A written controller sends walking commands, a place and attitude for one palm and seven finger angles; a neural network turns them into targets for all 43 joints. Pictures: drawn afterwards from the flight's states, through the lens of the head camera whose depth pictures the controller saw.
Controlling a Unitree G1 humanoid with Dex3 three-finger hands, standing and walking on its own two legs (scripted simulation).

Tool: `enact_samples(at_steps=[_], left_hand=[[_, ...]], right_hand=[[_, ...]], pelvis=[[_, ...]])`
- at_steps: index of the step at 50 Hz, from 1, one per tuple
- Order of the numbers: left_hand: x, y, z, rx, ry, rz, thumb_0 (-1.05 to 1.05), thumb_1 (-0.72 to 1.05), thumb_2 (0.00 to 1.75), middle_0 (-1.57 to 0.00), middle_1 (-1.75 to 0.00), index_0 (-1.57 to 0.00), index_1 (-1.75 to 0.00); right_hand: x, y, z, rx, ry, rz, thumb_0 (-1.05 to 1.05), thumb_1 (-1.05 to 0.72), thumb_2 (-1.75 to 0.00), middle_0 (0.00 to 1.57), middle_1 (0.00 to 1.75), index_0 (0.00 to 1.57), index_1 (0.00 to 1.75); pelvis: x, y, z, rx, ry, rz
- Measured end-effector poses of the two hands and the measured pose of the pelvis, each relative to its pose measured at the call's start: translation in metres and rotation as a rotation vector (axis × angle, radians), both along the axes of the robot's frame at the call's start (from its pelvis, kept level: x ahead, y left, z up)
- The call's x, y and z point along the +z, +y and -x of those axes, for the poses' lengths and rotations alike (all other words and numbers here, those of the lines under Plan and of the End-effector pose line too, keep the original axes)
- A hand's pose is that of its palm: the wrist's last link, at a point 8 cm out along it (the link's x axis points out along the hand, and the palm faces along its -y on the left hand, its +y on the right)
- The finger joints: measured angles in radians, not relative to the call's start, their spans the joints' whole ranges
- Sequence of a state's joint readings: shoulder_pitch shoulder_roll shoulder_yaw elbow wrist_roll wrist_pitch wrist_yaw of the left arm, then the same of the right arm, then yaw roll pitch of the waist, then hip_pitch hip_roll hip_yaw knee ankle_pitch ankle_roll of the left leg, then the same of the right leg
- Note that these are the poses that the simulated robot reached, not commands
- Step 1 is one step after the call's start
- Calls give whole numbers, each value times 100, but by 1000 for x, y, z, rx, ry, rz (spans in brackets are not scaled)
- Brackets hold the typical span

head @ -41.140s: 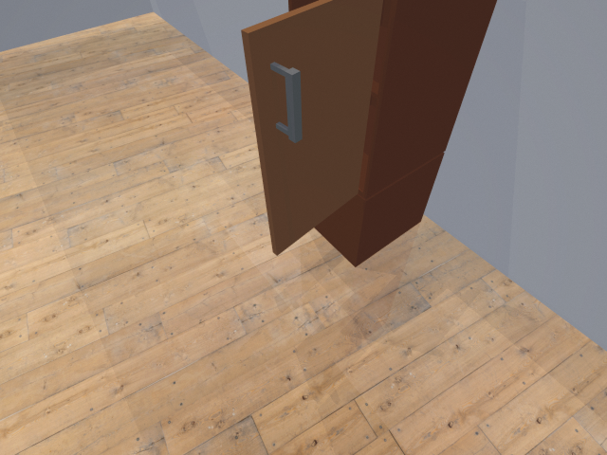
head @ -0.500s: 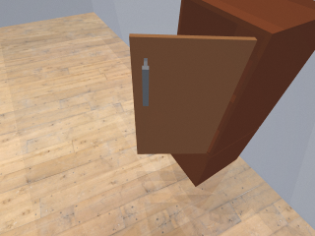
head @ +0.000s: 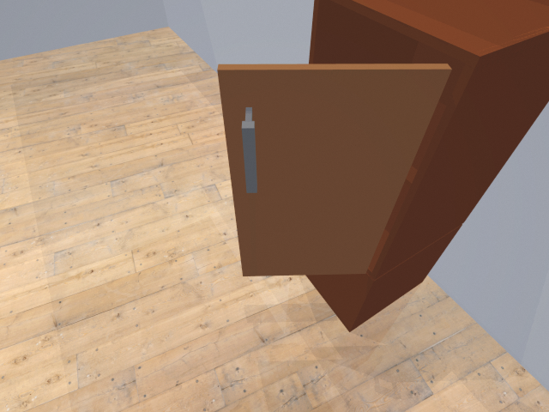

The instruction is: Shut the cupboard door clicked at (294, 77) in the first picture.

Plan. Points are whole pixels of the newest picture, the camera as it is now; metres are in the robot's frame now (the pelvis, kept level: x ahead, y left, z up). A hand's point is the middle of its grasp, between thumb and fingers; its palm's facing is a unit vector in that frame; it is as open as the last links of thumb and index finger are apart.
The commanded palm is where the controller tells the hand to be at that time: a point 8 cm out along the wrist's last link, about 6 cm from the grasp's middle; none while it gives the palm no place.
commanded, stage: shuffle to correct the standing spot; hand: left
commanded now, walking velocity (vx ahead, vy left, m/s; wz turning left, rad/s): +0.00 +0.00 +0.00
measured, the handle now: (250, 151) +0.49 +0.07 +0.12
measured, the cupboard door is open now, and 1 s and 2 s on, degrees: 60 60 60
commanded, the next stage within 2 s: come to a stop and stand still in 1.02 s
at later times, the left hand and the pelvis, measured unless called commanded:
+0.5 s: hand out of the picture -0.01 +0.14 -0.18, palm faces +0.05 -0.98 -0.19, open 7.4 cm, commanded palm none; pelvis +0.02 -0.04 -0.01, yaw +3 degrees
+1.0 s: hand out of the picture +0.07 +0.09 -0.18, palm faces +0.11 -0.99 -0.13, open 7.4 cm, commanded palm none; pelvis +0.05 -0.09 +0.01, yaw +3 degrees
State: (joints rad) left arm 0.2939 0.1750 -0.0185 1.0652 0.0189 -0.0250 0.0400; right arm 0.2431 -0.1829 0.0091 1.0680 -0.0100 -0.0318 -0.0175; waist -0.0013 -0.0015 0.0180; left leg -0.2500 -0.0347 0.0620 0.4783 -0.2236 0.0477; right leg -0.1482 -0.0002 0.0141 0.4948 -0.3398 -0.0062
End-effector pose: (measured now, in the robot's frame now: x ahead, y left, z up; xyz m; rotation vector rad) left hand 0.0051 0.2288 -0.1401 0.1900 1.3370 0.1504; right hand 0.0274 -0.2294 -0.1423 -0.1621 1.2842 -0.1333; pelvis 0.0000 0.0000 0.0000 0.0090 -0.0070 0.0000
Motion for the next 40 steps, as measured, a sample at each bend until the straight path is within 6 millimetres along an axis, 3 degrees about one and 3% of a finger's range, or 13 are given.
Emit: enact_samples(at_steps=[12,19,27,31,35,40], left_hand=[[-7,-12,-16,-5,0,29,1,91,90,-20,-30,-20,-30],[-12,-25,-1,33,60,41,1,91,90,-20,-30,-20,-30],[-11,-48,27,95,136,34,1,91,90,-19,-30,-20,-30],[-18,-62,40,139,167,51,0,91,90,-19,-30,-20,-30],[-26,-77,50,169,206,90,0,91,90,-19,-30,-20,-30],[-35,-87,42,136,244,134,1,91,90,-20,-30,-20,-30]], right_hand=[[6,-12,-14,6,16,32,1,-91,-90,20,30,20,30],[0,-15,-14,12,61,21,1,-91,-90,20,30,20,30],[-8,-38,-20,12,95,30,1,-91,-90,20,30,20,30],[-7,-48,-35,36,104,57,1,-91,-90,20,30,20,30],[-3,-50,-63,64,70,82,1,-91,-90,20,30,20,30],[5,-48,-87,41,-46,92,1,-91,-90,20,30,20,30]], pelvis=[[0,-9,-10,11,2,2],[-3,-21,-17,36,18,-3],[-8,-43,-27,52,28,12],[-11,-50,-34,79,24,25],[-15,-53,-42,85,25,36],[-16,-56,-48,42,6,23]])
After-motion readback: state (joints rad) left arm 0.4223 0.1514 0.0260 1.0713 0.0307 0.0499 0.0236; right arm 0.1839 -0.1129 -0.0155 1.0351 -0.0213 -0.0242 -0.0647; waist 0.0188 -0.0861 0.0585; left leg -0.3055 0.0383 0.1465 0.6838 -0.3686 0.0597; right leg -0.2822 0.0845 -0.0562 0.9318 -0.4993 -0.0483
